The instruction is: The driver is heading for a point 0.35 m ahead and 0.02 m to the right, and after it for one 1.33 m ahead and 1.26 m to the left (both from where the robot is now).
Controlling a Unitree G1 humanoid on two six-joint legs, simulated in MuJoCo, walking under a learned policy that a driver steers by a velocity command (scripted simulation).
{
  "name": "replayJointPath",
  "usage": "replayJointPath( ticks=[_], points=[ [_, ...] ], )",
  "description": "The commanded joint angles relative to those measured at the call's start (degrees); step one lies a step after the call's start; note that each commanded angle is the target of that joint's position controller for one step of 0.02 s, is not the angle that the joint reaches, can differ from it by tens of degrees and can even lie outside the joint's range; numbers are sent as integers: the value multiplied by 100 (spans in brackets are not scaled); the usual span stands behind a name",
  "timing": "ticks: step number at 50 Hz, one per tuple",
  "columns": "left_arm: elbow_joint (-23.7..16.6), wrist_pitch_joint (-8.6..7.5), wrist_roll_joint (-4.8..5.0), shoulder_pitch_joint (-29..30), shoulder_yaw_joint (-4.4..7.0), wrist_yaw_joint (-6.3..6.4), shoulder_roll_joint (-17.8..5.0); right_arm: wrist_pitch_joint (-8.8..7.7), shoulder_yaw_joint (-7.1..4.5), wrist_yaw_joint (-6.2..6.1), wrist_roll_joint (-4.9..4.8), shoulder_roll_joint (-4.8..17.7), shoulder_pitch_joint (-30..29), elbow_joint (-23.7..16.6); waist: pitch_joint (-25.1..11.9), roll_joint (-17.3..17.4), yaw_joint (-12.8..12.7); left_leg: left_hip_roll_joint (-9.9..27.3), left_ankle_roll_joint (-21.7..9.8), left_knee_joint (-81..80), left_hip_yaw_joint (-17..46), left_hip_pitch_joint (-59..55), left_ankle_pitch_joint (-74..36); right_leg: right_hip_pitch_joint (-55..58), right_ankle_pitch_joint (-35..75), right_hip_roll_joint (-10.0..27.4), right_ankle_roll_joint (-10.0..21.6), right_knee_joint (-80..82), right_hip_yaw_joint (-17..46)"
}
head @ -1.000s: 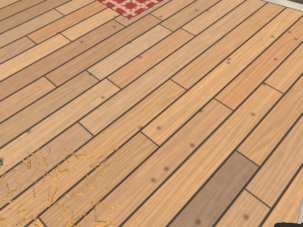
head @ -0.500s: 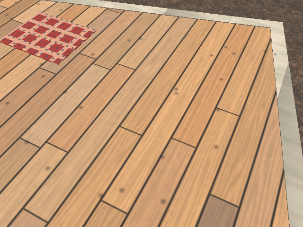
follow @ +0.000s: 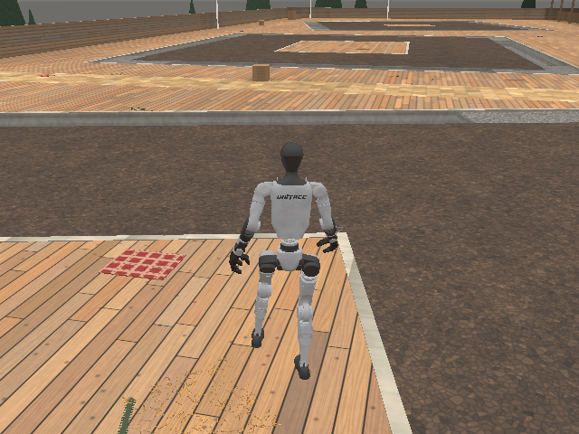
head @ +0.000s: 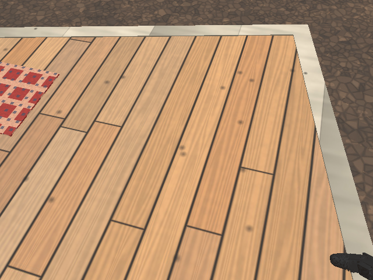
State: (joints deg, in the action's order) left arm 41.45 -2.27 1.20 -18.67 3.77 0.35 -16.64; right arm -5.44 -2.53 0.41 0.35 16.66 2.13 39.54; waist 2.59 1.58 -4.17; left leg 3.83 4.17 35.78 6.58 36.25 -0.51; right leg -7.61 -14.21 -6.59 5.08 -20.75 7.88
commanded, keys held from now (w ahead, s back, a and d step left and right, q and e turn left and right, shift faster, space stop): w+e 0.12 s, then e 0.04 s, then q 0.84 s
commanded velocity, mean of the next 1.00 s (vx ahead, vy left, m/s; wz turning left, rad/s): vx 0.18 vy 0.00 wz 0.13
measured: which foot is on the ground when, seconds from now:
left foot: up 0.00-0.10, down 0.12-0.52, up 0.54-0.86, down 0.88-1.00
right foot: down 0.00-0.12, up 0.14-0.50, down 0.52-0.88, up 0.90-1.00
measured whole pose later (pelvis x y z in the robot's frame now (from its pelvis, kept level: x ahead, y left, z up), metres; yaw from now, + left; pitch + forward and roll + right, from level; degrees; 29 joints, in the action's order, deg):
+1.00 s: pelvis +0.25 +0.07 -0.01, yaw +13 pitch +2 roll -2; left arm 42.2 1.4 -0.4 -7.5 5.0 2.5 -18.5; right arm 1.4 -3.7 0.3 0.3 17.4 10.3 39.2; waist 3.3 -2.1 0.1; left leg -1.5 -2.8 31.0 1.4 18.3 14.2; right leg -27.4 -28.7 1.9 -3.3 -59.9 0.5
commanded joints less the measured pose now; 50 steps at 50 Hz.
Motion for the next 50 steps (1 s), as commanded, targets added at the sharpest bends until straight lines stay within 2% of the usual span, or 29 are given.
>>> replayJointPath(
  ticks=[1,4,5,6,7,8,9,10,11,12,14,17,20,25,26,27,28,29,31,36,40,43,44,45,46,47,48,49,50],
  points=[
    [-255,-13,46,-189,275,61,-959,-123,-107,60,-76,467,-535,-484,-258,-659,-33,-406,-26,-595,-243,-947,-368,-450,991,1219,661,324,1086],
    [-259,30,22,-130,286,90,-926,-213,-217,94,-98,705,-283,-437,-288,-873,185,-396,-279,-841,-144,-1233,267,-14,986,1430,536,-195,1599],
    [-293,42,12,-28,264,87,-850,-244,-277,76,-91,778,129,-325,-410,-915,426,-411,-422,-1047,-240,-1765,293,-61,1177,1323,432,-508,1590],
    [-347,29,-19,-1,180,66,-619,-278,-365,37,-21,956,735,-217,-876,-802,730,-119,-659,-1070,-70,-2801,362,-298,1305,1027,246,-1347,1349],
    [-478,25,-140,-106,56,68,-284,-269,-448,-20,82,1306,1512,-176,-1691,-43,965,935,-1005,-957,982,-4224,304,-1008,224,549,-32,-3029,786],
    [-664,-4,51,-904,-1,73,-127,-177,-514,27,150,1612,1686,-7,-2136,1997,482,2066,-1938,-1500,3609,-5530,752,-2934,-2260,-74,-384,-4688,246],
    [-421,15,60,-884,100,112,-738,-161,-376,65,21,991,1478,-126,-1714,1141,591,1950,-1854,-1605,3624,-5182,950,-3328,-2022,351,-516,-5300,490],
    [-446,48,3,-330,163,120,-936,-128,-275,63,17,666,1257,-158,-1143,596,715,1672,-1698,-1526,2580,-4526,35,-3298,-1602,434,-609,-5436,388],
    [-466,79,-71,-48,150,142,-850,-94,-199,99,62,529,1051,-138,-891,158,639,1399,-1646,-1479,1851,-3913,-1112,-3046,-1405,547,-690,-5345,223],
    [-545,85,-142,169,149,140,-768,-70,-150,125,52,423,894,-68,-658,99,539,1197,-1683,-1471,1376,-3428,-2082,-2915,-1333,668,-730,-5039,157],
    [-576,115,-152,140,60,97,-426,-76,-67,148,51,288,718,84,-624,382,264,825,-1635,-1594,779,-2871,-2909,-2322,-1195,905,-771,-4058,-107],
    [-592,124,-198,317,-68,116,-148,25,-163,100,-21,675,570,227,-910,548,223,638,-1729,-1599,441,-2586,-3561,-1481,-716,798,-925,-2550,-458],
    [-605,183,-126,614,-15,140,-385,192,-285,37,-120,1050,732,312,-1033,559,370,644,-1680,-1594,556,-2603,-2741,-1068,95,576,-910,-1821,-539],
    [-748,197,-177,899,83,167,-556,396,-258,-73,-260,884,658,315,-688,483,235,336,-1235,-1217,1080,-2084,-180,-203,1041,628,-513,-233,-385],
    [-787,186,-252,733,152,208,-830,396,-189,-84,-181,653,744,270,-864,125,232,112,-961,-743,967,-1671,686,406,1711,1316,-238,-227,66],
    [-840,245,-313,717,239,260,-1187,371,-100,-72,-99,313,1142,237,-1055,-1018,467,-556,-609,180,267,-826,2490,1039,2853,2349,390,-266,926],
    [-719,271,-328,495,240,222,-1029,383,-125,-94,-143,477,1091,172,-1111,-1702,246,-750,-348,1300,-367,-377,3765,882,3077,3056,1111,49,1749],
    [-746,238,-292,543,170,207,-815,436,-263,-104,-149,846,1118,216,-974,-1333,211,-552,-181,2412,-242,-193,3874,744,3054,3010,1253,113,1661],
    [-800,174,-212,1121,100,185,-571,641,-366,-174,-165,891,1331,378,-723,-932,480,-361,19,2993,-176,-141,3310,357,2808,2490,849,72,736],
    [-637,220,-216,1378,189,202,-717,805,-235,-119,-162,448,962,43,-644,-1070,441,-206,181,1804,-625,-803,2392,-116,2708,2148,742,182,-325],
    [-481,262,-131,1245,281,188,-956,814,-255,40,-149,597,780,-205,-844,-1144,326,-211,-37,734,-851,-1401,2061,47,2614,2414,740,21,-420],
    [-363,252,20,1310,295,173,-971,843,-336,106,-126,679,1118,-154,-780,-1002,575,-409,-422,-553,-1074,-2246,1176,-292,1803,2312,308,-527,-700],
    [-209,239,-4,999,261,147,-809,843,-406,58,-93,841,1267,-129,-754,-610,585,-393,-632,-1037,-792,-2802,527,-725,1035,2077,-88,-1065,-1010],
    [-288,229,-250,828,164,102,-474,831,-579,-59,-74,1533,1376,-226,-751,1077,415,931,-1177,-1409,1030,-3615,-1452,-1984,-862,1391,-727,-2704,-1671],
    [-599,223,-291,1392,133,157,-457,748,-579,-39,104,1765,1314,-398,-763,1605,687,1905,-2386,-1594,2400,-3450,-2075,-3036,-2575,624,-960,-3993,-1087],
    [-593,229,-195,1627,210,195,-707,634,-515,-2,172,1512,1369,-381,-913,876,875,1710,-2476,-1701,2163,-3338,-1562,-3078,-2432,745,-896,-4611,-515],
    [-544,253,-118,1563,247,222,-752,554,-467,-16,106,1352,1128,-361,-752,666,680,1365,-2151,-1655,1693,-3217,-1172,-3094,-1938,839,-817,-4681,-392],
    [-400,278,-140,1389,274,274,-743,542,-434,-51,-15,1187,841,-387,-685,425,536,1073,-1840,-1615,1399,-3157,-765,-3100,-1511,902,-825,-4520,-347],
    [-355,299,-174,1311,302,312,-794,562,-381,-92,-103,1061,656,-421,-645,508,463,951,-1713,-1611,1272,-3045,-738,-3014,-1219,910,-873,-4412,-325]
  ],
)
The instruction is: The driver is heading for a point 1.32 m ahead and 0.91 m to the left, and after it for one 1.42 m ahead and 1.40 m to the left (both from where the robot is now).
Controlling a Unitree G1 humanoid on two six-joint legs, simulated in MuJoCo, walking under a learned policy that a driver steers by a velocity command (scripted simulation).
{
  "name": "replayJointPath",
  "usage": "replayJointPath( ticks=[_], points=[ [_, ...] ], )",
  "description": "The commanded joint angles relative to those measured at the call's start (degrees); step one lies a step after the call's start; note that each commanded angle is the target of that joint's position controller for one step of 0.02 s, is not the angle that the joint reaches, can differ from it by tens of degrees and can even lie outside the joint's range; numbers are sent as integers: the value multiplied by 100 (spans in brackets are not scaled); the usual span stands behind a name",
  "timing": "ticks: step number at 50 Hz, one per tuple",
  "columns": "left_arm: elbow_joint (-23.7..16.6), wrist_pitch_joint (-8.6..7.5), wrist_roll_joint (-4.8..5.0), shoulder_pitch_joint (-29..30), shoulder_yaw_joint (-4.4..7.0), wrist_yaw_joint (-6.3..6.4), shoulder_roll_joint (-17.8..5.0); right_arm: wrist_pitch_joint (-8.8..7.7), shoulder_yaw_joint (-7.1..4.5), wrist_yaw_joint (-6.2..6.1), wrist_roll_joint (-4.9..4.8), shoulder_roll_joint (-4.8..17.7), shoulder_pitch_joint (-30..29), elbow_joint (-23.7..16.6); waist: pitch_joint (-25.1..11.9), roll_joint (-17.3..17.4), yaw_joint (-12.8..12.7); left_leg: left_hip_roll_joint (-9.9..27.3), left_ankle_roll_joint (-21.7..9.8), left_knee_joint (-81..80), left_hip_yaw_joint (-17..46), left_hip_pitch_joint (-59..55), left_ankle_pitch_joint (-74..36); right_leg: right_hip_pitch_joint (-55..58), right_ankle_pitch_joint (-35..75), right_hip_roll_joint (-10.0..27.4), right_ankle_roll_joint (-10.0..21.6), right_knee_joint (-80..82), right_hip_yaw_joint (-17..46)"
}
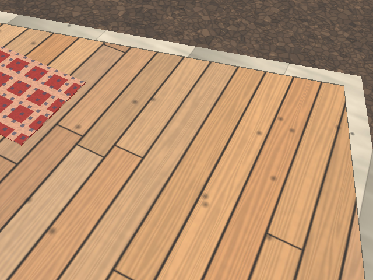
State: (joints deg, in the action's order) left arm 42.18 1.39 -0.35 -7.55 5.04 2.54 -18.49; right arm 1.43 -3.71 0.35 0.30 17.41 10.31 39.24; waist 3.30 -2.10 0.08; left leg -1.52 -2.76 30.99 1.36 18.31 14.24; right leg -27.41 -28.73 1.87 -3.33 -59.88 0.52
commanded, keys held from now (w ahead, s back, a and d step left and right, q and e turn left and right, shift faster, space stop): q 1.00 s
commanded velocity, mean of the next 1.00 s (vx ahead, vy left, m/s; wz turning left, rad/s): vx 0.00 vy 0.00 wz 0.59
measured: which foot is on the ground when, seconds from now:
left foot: down 0.00-0.36, up 0.38-0.78, down 0.80-1.00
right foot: up 0.00-0.34, down 0.36-0.80, up 0.82-1.00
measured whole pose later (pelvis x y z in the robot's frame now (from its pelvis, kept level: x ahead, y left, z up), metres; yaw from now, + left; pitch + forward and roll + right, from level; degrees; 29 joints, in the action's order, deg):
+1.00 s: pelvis -0.02 +0.02 +0.01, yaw +35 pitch +2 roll -2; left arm 40.6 1.0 -0.3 -6.4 5.3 1.7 -19.7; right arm 1.5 -3.6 -1.0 -0.3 17.6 11.2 34.9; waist 4.0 -2.1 0.4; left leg -2.4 -3.0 26.2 4.8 15.6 11.9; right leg -30.5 -21.8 0.4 -4.3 -62.6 1.9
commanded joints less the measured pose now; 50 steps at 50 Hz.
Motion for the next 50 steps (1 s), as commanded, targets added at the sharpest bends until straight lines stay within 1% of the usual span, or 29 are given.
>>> replayJointPath(
  ticks=[1,3,7,10,13,15,17,18,19,20,21,22,23,24,27,30,32,35,38,39,40,41,42,43,44,45,46,48,50],
  points=[
    [-404,-75,-22,127,176,81,-572,-99,-230,-123,-96,937,-192,-413,-770,962,-14,1357,-1001,-1131,1711,-1102,-2346,-809,455,-22,-85,-565,372],
    [-381,-108,20,1,157,45,-464,-67,-222,-175,-62,909,-152,-442,-899,938,-43,1241,-1016,-1126,1651,-1144,-2349,-663,729,-138,-145,-331,358],
    [-445,-145,29,223,88,5,-320,-19,-271,-245,-85,1011,-61,-458,-860,967,83,1177,-1016,-1086,1936,-1231,-1745,-482,891,-227,-222,849,450],
    [-465,-184,51,271,81,-53,-346,22,-303,-228,-71,1077,-115,-505,-768,1070,129,1134,-1046,-1090,2257,-922,-1288,-50,820,-320,-200,1456,493],
    [-473,-253,86,219,96,-120,-396,61,-319,-183,-91,1089,-195,-547,-752,1124,137,1087,-1035,-1004,2630,-823,-1390,329,720,-421,-124,1979,515],
    [-464,-307,104,107,107,-173,-412,90,-323,-168,-128,1079,-268,-576,-792,1149,90,1031,-977,-879,2869,-889,-1626,600,788,-464,-43,2488,514],
    [-360,-357,100,-224,135,-215,-400,134,-307,-193,-207,1021,-450,-627,-835,1088,-157,779,-721,-612,2851,-713,-1572,1309,1625,-453,96,3675,390],
    [-324,-359,54,-363,192,-201,-581,139,-270,-214,-215,879,-359,-643,-914,860,-158,525,-445,-311,2654,-313,-908,1927,2188,-17,260,4032,626],
    [-402,-311,-35,-339,250,-157,-941,133,-189,-197,-130,543,9,-612,-1058,-379,95,-123,-80,905,1794,384,931,2522,2928,1199,730,4189,1709],
    [-408,-291,-234,-233,278,-186,-1145,78,-302,-208,-183,840,-63,-750,-667,-1461,127,-731,232,2011,944,1369,2333,2108,3634,1997,1687,4366,2895],
    [-559,-317,-198,39,193,-175,-831,53,-438,-215,-93,1252,118,-618,-597,-881,169,-294,441,3083,989,1419,2118,1939,3559,2109,1906,4337,2666],
    [-614,-315,-135,297,112,-142,-554,83,-497,-206,-131,1316,198,-479,-515,-597,250,-230,535,3471,912,1417,1733,1827,3348,1744,1681,4258,2068],
    [-661,-300,-68,426,79,-114,-466,154,-484,-228,-136,1145,315,-344,-455,-456,274,-194,656,3721,826,1469,1423,1861,3044,1400,1465,4202,1596],
    [-655,-287,8,444,52,-84,-412,203,-453,-226,-131,1017,315,-343,-368,-482,204,-159,760,3946,780,1646,1170,1944,3116,1308,1443,4174,1367],
    [-593,-200,-46,120,51,-7,-479,202,-345,-173,-216,706,-57,-561,-363,-662,-66,-5,930,3450,350,1782,864,2279,3407,1142,1537,4210,807],
    [-537,-129,-52,-104,127,4,-683,179,-266,-116,-172,588,-304,-749,-570,-719,-264,257,993,2635,180,1632,949,2732,3681,1379,1664,4151,689],
    [-551,-100,-20,-5,182,-44,-832,175,-210,-64,-140,510,-312,-813,-640,-755,-268,360,932,2059,-30,1147,988,2555,3823,1444,1658,4133,458],
    [-524,-85,53,54,226,-128,-949,204,-231,-3,-154,596,-181,-842,-678,-837,-221,312,779,1316,-334,546,862,2350,3973,1528,1603,4018,231],
    [-474,-106,224,178,233,-161,-956,246,-286,63,-161,609,205,-773,-697,-746,76,180,404,-96,-549,-257,-30,2131,3688,1524,1256,3489,-22],
    [-364,-131,240,-45,188,-174,-778,245,-351,32,-144,727,450,-692,-751,-479,154,77,201,-674,-438,-915,-625,1742,3180,1340,917,3003,-284],
    [-331,-149,71,-288,108,-203,-489,221,-498,-43,-154,1215,698,-697,-845,709,123,819,-155,-982,756,-1929,-2340,642,1717,854,364,1716,-826],
    [-704,-158,-195,-11,-25,-184,-207,142,-570,-89,-45,1824,616,-899,-815,2147,40,2309,-1353,-916,2877,-2195,-3862,-994,-1037,-25,-121,264,-783],
    [-773,-160,-77,482,66,-116,-500,-12,-494,-21,128,1490,760,-894,-1173,1423,511,2408,-1859,-1093,2947,-1830,-3345,-1022,-1174,-79,-101,-696,143],
    [-770,-134,43,517,110,-98,-618,-114,-410,-15,115,1314,518,-822,-901,1190,320,2069,-1591,-1152,2404,-1605,-2786,-1069,-704,31,-2,-912,298],
    [-661,-114,43,386,145,-65,-649,-146,-380,-49,5,1167,192,-807,-717,956,149,1710,-1238,-1161,2024,-1441,-2206,-1069,-176,117,42,-761,345],
    [-605,-98,-6,335,173,-29,-711,-131,-317,-84,-93,1017,-47,-835,-619,907,70,1538,-1038,-1156,1872,-1344,-2084,-1059,196,143,25,-585,375],
    [-572,-95,-33,256,182,-33,-702,-110,-270,-126,-108,971,-156,-858,-643,967,-10,1393,-997,-1161,1738,-1147,-2302,-824,496,58,-26,-642,336],
    [-519,-110,-1,92,159,-69,-592,-82,-240,-177,-54,943,-162,-869,-807,963,-70,1262,-1022,-1161,1646,-1110,-2387,-601,841,-82,-109,-578,299],
    [-533,-112,22,152,120,-71,-500,-75,-241,-202,-58,957,-93,-843,-786,940,-20,1187,-1022,-1147,1705,-1199,-2191,-602,955,-144,-165,-42,315]
  ],
)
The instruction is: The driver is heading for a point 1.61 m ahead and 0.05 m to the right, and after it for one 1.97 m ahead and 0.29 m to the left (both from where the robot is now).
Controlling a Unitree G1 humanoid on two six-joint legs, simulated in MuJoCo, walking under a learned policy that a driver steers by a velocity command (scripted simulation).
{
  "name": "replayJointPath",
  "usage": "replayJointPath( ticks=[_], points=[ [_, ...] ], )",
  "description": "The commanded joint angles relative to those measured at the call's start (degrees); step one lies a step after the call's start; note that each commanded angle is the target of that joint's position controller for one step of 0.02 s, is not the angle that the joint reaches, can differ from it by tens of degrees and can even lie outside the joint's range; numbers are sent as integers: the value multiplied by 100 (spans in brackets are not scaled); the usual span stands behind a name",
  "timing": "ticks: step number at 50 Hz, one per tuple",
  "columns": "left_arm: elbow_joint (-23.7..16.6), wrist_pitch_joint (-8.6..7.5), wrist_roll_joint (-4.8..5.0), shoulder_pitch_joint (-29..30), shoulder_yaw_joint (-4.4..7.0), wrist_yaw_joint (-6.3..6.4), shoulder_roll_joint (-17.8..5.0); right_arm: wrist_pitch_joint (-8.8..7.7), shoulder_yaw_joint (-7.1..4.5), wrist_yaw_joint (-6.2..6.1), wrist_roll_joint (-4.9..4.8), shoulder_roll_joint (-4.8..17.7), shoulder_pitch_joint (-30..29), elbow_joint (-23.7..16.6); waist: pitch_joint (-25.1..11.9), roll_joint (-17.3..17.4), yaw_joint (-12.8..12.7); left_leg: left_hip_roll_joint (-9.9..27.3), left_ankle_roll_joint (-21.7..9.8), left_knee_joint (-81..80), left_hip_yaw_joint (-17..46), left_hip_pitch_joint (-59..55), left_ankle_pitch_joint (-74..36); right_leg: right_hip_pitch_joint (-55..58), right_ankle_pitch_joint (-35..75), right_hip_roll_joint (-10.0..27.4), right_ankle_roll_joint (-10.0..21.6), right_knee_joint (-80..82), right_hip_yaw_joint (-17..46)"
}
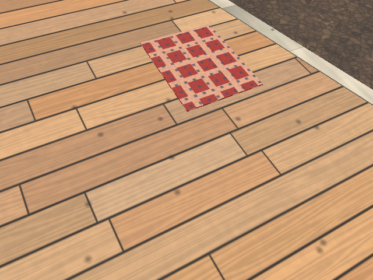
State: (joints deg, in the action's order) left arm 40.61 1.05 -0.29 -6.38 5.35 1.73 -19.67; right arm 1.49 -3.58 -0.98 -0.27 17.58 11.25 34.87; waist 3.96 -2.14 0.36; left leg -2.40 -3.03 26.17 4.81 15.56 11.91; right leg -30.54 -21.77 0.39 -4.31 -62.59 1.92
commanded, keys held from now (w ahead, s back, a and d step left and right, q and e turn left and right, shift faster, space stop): q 0.24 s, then no key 0.40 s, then e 0.36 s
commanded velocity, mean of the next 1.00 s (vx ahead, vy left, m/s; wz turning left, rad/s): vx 0.00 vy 0.00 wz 0.17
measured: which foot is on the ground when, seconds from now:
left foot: down 0.00-0.30, up 0.32-0.60, down 0.62-1.00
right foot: up 0.00-0.28, down 0.30-0.80, up 0.82-1.00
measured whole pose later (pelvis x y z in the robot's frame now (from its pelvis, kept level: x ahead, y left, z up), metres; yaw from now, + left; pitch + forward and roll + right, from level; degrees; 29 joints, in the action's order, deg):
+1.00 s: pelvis +0.00 -0.02 -0.01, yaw +6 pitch +0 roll +2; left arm 41.4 2.4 1.3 -11.8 3.6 -1.0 -18.8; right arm 1.7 -3.6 -2.6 -0.3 16.6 9.7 40.3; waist 3.4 0.6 -0.3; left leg 2.1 1.3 31.2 -3.7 11.3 19.5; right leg -21.5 -25.9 1.6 -1.8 -46.2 -2.1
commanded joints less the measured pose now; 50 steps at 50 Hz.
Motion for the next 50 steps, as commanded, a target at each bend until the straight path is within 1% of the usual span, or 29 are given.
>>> replayJointPath(
  ticks=[1,6,11,13,14,15,16,17,18,19,20,21,23,26,28,30,31,32,33,34,35,36,37,40,43,44,46,48,50],
  points=[
    [-405,-81,15,115,71,11,-348,-70,-264,-82,-11,970,-142,-388,-823,956,-7,1260,-996,-648,1448,-970,-1807,-291,272,-21,-93,534,199],
    [-475,-139,38,285,39,-42,-316,-7,-317,-77,-9,1105,-151,-382,-726,1071,105,1201,-1026,-550,1989,-725,-1069,174,136,-157,-93,1646,336],
    [-502,-257,90,160,61,-138,-358,58,-331,-10,-58,1113,-308,-406,-829,1145,85,1110,-973,-274,2580,-722,-1619,781,0,-311,46,2543,373],
    [-416,-305,86,-152,78,-183,-344,91,-309,-24,-113,1047,-493,-430,-944,1126,-114,959,-790,-28,2591,-721,-1779,1308,552,-288,158,3455,289],
    [-345,-323,48,-328,89,-189,-358,104,-273,-50,-144,949,-517,-432,-987,1042,-209,784,-570,140,2447,-508,-1471,1829,1357,-156,260,4128,244],
    [-387,-315,-46,-363,129,-164,-612,94,-197,-62,-81,692,-227,-392,-1143,445,-70,448,-227,711,2028,-43,-340,2474,2013,645,543,4328,903],
    [-451,-261,-159,-78,183,-149,-1045,54,-164,-72,-55,555,58,-414,-844,-1031,282,-544,162,1639,931,989,1754,2643,3204,1607,1358,4449,2145],
    [-479,-279,-203,-175,131,-157,-775,8,-299,-102,34,1014,5,-358,-803,-1068,39,-474,489,2967,694,1256,2718,2321,3305,2218,2142,4538,2780],
    [-505,-291,-131,-50,61,-139,-609,6,-402,-102,-3,1244,71,-255,-688,-682,83,-317,604,3699,720,1329,2431,2189,3063,2083,2148,4495,2446],
    [-504,-283,-60,123,21,-116,-480,41,-408,-112,-25,1152,101,-126,-587,-477,145,-268,705,3935,701,1357,2092,2147,2725,1699,1883,4422,1962],
    [-496,-279,19,196,-16,-103,-391,90,-378,-130,-23,992,105,-63,-502,-458,125,-256,793,4016,716,1460,1835,2216,2560,1460,1700,4371,1668],
    [-469,-273,43,181,-61,-90,-329,119,-324,-127,-33,813,88,-32,-480,-476,86,-254,862,3997,703,1441,1661,2250,2782,1344,1665,4326,1469],
    [-393,-236,4,70,-100,-80,-264,112,-219,-108,-60,536,-51,-63,-541,-601,14,-173,937,3325,426,1190,1494,2366,3025,1112,1651,4299,1079],
    [-321,-162,8,-25,-75,-90,-390,80,-70,-72,-20,262,-278,-112,-710,-863,-148,150,953,1749,-63,480,1539,2489,3190,1043,1634,4183,897],
    [-248,-103,44,-216,-46,-102,-544,65,-92,-54,-65,374,-219,-31,-746,-913,-232,126,910,893,-257,90,1158,2505,3262,1105,1667,4091,1017],
    [-176,-95,125,-236,-102,-118,-469,48,-100,-34,-34,381,120,177,-698,-745,-18,77,707,-663,-374,-663,-135,2261,3164,1012,1464,3952,946],
    [-94,-158,116,-471,-146,-135,-385,41,-110,-45,18,538,115,168,-738,-531,-65,268,533,-911,-68,-1194,-761,1955,2846,951,1172,3963,925],
    [-99,-256,-34,-551,-209,-180,-261,46,-153,-95,64,857,187,108,-957,81,-164,863,325,-616,514,-1755,-2048,1580,2270,722,800,3675,631],
    [-82,-321,-86,-723,-289,-218,42,47,-137,-83,138,840,-21,246,-1008,1065,-478,1001,-36,-256,544,-1265,-1593,1751,1100,294,467,3886,160],
    [-21,-319,-118,-410,-293,-227,-135,14,-60,-22,148,439,-161,155,-869,802,-200,821,-100,-330,421,-1016,-778,1908,1052,244,266,3814,123],
    [-41,-301,-55,-157,-254,-233,-261,-15,-48,-8,194,395,-121,196,-638,670,-79,709,-5,-377,347,-939,-368,1708,1145,175,244,3723,125],
    [-60,-268,6,-52,-242,-203,-296,-39,-97,-32,199,571,-74,221,-499,648,-33,651,57,-387,301,-881,-235,1549,1278,146,285,3585,136],
    [-108,-222,44,-37,-227,-178,-356,-64,-133,-56,158,676,-38,242,-349,747,-10,706,50,-403,332,-826,-301,1348,1403,102,310,3431,151],
    [-176,-145,127,-158,-176,-128,-390,-49,-207,-150,98,829,192,286,-225,1056,9,1218,-300,-521,618,-725,-636,912,1063,-12,297,2748,42],
    [-243,-59,127,-267,-116,-143,-343,-43,-208,-214,113,765,5,146,-244,1354,56,1984,-916,-617,1053,-596,-1458,471,-774,44,260,1326,-101],
    [-294,-26,144,-238,-94,-166,-334,-68,-207,-221,119,763,-28,131,-220,1249,81,2220,-1091,-609,1130,-662,-1966,203,-1242,155,251,791,-36],
    [-323,44,155,-314,-108,-213,-233,-103,-247,-206,44,834,-253,140,-249,922,-21,2180,-1037,-486,767,-745,-2435,168,-1116,341,231,878,-47],
    [-330,76,155,-420,-114,-272,-239,-71,-279,-192,-10,893,-496,116,-447,942,-53,2000,-864,-290,340,-725,-2699,617,-588,312,226,1378,-270],
    [-331,86,175,-651,-73,-347,-299,-16,-282,-188,-79,883,-584,135,-631,962,-160,1840,-657,85,-20,-693,-2522,1172,125,129,314,2255,-551]
  ],
)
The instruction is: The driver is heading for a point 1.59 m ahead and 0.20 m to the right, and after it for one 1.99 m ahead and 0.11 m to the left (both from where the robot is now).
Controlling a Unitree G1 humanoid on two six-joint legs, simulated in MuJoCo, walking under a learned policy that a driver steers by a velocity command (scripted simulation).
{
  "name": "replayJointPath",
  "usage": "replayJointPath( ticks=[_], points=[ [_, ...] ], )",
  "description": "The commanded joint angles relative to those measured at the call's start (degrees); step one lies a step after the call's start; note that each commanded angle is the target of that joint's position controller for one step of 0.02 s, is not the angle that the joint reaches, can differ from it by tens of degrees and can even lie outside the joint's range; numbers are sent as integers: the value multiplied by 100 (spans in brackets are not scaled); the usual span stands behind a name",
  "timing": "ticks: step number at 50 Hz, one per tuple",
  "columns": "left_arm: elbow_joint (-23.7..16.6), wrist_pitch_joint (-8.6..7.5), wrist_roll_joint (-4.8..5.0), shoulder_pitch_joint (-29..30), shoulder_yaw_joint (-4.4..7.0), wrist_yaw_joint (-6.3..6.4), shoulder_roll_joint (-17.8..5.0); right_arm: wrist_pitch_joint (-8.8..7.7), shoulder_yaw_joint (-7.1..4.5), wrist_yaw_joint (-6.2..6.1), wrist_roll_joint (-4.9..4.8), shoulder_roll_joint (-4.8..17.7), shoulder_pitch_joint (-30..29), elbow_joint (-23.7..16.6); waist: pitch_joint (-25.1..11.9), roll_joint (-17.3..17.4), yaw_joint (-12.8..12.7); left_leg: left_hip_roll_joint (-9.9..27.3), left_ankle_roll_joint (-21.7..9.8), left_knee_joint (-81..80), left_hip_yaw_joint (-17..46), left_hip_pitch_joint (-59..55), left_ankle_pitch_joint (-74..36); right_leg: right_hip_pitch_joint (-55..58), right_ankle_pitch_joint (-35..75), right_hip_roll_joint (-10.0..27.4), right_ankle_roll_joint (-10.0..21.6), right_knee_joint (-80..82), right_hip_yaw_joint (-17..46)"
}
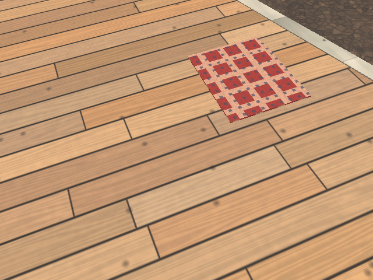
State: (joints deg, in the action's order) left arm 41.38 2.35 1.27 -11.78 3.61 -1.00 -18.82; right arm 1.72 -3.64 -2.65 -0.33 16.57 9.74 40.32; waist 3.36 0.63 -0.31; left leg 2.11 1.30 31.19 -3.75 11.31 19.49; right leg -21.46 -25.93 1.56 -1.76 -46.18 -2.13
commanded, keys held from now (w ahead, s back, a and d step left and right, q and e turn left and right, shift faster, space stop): e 0.18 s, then w+e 0.30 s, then w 0.42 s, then w+q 0.10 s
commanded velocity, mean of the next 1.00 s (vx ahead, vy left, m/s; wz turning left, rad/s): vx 0.29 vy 0.00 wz -0.36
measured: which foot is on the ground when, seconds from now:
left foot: down 0.00-0.04, up 0.06-0.60, down 0.62-1.00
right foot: up 0.00-0.02, down 0.04-0.62, up 0.64-1.00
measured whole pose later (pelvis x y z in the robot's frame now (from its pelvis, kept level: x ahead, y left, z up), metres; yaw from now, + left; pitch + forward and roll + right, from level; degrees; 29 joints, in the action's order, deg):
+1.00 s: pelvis +0.25 -0.07 +0.01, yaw -21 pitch +2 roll +1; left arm 35.1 -4.7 0.8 -3.2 1.3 -2.2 -15.7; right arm -4.0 -1.8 0.0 -1.3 15.2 26.6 49.0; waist 2.7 -2.3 6.9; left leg -1.4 -0.9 12.7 2.9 -3.5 18.3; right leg -34.5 -1.4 2.5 -0.9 -33.2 2.1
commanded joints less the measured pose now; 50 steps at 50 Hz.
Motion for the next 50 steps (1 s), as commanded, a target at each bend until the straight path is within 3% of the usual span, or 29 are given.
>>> replayJointPath(
  ticks=[1,2,3,4,5,7,9,11,13,14,17,24,27,30,31,32,33,34,35,37,38,45,47,50],
  points=[
    [-353,-46,8,-340,142,-84,-420,-28,-262,-21,-126,926,-423,-378,-658,578,-201,1236,-899,-37,606,-122,-2878,724,1149,-173,169,1305,-276],
    [-372,-60,-54,-444,229,-33,-634,-52,-223,6,-108,741,-25,-244,-678,-83,-165,842,-511,850,167,281,-1819,1269,2144,-156,360,2037,204],
    [-590,-99,-74,-473,416,82,-1509,-64,-87,23,236,341,68,-459,-656,-1978,42,19,206,2696,-246,2015,1388,2153,4604,1477,1148,2390,2722],
    [-706,-225,-302,-663,315,-3,-1403,-93,-117,-12,158,517,-432,-610,-1110,-1612,-347,-438,241,3689,744,2347,2303,1886,4694,2123,2175,2710,3777],
    [-737,-343,-324,-480,266,-49,-1233,-73,-178,-33,23,718,-483,-576,-872,-973,-274,-287,197,4134,947,2509,1993,1800,4262,1962,2181,2728,3345],
    [-745,-375,-113,-73,225,36,-1010,-51,-241,-87,46,807,-417,-404,-596,-387,-89,-55,157,3868,993,2630,1013,1712,3375,1397,1618,2630,2594],
    [-796,-310,-52,41,163,135,-913,-56,-258,-72,39,771,-335,-352,-654,-558,13,-111,260,3670,976,2246,428,1536,3485,1057,1435,2682,2258],
    [-796,-285,-27,-169,146,210,-810,-107,-241,8,4,691,-201,-307,-883,-610,-15,-148,306,3269,914,2227,-25,1775,1949,866,1448,2962,2249],
    [-798,-298,-11,-322,146,250,-801,-186,-237,64,-11,684,-435,-367,-630,-712,-142,-149,322,2606,914,2447,-260,1845,234,841,1483,3368,2587],
    [-786,-308,-26,-378,155,268,-826,-240,-237,85,-12,686,-556,-400,-486,-778,-181,-159,333,2293,927,2520,-308,1864,-52,862,1500,3488,2733],
    [-749,-336,-52,-505,194,300,-897,-434,-226,147,-12,668,-747,-410,-332,-795,-263,-182,349,1424,990,2478,-482,1916,-67,847,1506,3535,2865],
    [-702,-356,3,-599,243,249,-996,-773,-171,313,-73,622,-978,-422,-202,-845,-365,-348,241,201,982,1729,-570,1333,-137,667,1551,3337,3147],
    [-650,-358,-6,-587,187,202,-857,-877,-155,366,-106,654,-788,-347,-272,-867,-308,-319,97,-167,851,1009,-855,1080,10,665,1468,3208,3190],
    [-600,-351,-38,-538,76,158,-564,-939,-178,338,-66,658,-210,-170,-339,-744,75,-281,-142,-802,656,-254,-1100,551,62,360,1179,2677,3000],
    [-600,-374,-66,-520,-13,151,-301,-952,-212,295,-26,783,274,-82,-521,-546,296,142,-330,-886,1071,-990,-831,109,-31,140,963,2016,2711],
    [-627,-405,-129,-595,-141,150,110,-943,-244,264,54,1054,935,12,-816,419,424,1098,-716,-1325,2327,-1720,-55,-512,-492,-505,606,205,1843],
    [-909,-482,83,-624,-69,194,-159,-898,-408,350,126,1633,1302,237,-600,1566,291,1938,-1506,-1937,4550,-1960,1645,-1991,-917,-817,472,-978,1335],
    [-755,-519,117,-573,52,216,-663,-895,-317,387,-20,1187,1071,186,-21,939,287,1973,-1587,-2042,4528,-1675,2241,-2545,-617,-400,416,-1596,1387],
    [-686,-541,73,-385,81,192,-743,-889,-221,374,-55,868,985,155,222,726,319,1667,-1424,-2007,3890,-1562,1797,-2693,-45,-258,400,-1774,1353],
    [-679,-605,-56,-169,56,124,-571,-843,-132,346,6,705,824,120,146,481,248,1266,-1282,-2072,3014,-1421,659,-2614,653,52,315,-1646,1008],
    [-704,-639,-78,-64,36,78,-465,-825,-89,323,29,655,805,115,109,540,228,1106,-1225,-2152,2663,-1219,187,-2420,911,189,268,-1492,881],
    [-1068,-765,-87,1032,-188,-43,105,-721,-52,255,-58,830,1269,394,113,514,561,717,-1205,-2309,1307,-771,-2104,-1644,2340,151,-13,667,218],
    [-1155,-808,-48,1339,-183,-106,80,-673,-44,249,-91,878,1533,505,174,490,632,795,-1203,-2276,1356,-609,-2251,-1170,2622,-2,-6,1145,161],
    [-1198,-855,-11,1333,-82,-161,-169,-600,-79,217,-142,1004,1574,568,152,557,381,1076,-1063,-2030,1603,-922,-2597,-753,2564,-78,185,1599,385]
  ],
)
Keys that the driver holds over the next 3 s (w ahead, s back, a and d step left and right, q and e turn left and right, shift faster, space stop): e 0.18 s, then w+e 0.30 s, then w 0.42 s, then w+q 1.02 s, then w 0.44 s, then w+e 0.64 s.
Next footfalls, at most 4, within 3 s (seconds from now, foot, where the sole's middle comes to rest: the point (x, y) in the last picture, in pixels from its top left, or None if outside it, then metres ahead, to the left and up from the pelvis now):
0.04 right None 0.04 -0.10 -0.77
0.62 left None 0.21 0.08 -0.77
1.08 right None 0.41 -0.28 -0.77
1.60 left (225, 208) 0.74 -0.09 -0.77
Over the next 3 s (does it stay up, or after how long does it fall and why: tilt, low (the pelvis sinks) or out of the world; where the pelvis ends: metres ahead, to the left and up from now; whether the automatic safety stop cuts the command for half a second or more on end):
stays up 1.30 -0.08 0.01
